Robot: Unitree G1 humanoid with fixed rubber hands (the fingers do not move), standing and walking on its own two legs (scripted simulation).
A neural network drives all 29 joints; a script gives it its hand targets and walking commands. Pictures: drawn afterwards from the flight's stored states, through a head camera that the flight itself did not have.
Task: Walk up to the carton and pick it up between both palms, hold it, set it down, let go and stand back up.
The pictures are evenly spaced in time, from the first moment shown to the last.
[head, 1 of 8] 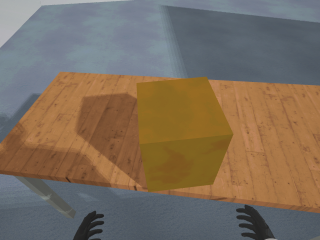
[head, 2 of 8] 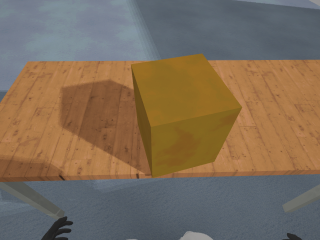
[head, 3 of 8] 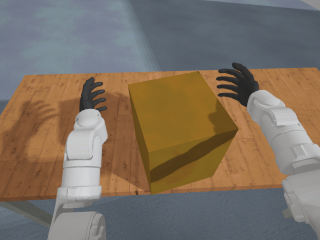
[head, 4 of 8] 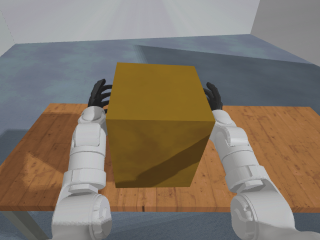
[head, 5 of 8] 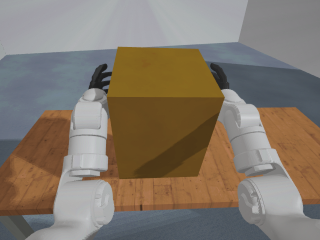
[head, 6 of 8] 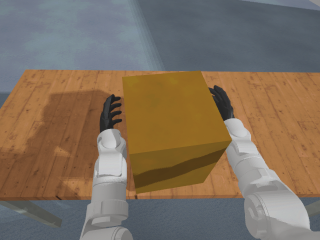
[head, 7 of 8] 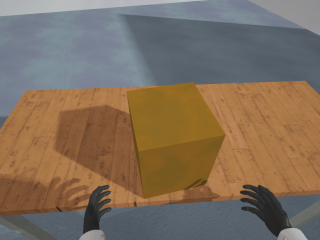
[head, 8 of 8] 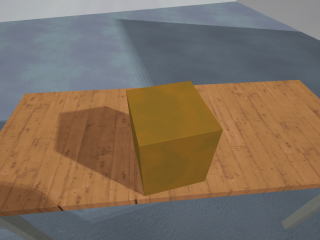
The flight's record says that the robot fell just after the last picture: no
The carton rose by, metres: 0.20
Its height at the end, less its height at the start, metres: +0.00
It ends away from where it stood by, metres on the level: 0.02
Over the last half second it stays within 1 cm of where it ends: yes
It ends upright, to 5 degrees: yes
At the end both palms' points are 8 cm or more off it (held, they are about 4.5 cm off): yes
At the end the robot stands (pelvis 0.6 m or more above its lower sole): yes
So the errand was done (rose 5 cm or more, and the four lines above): yes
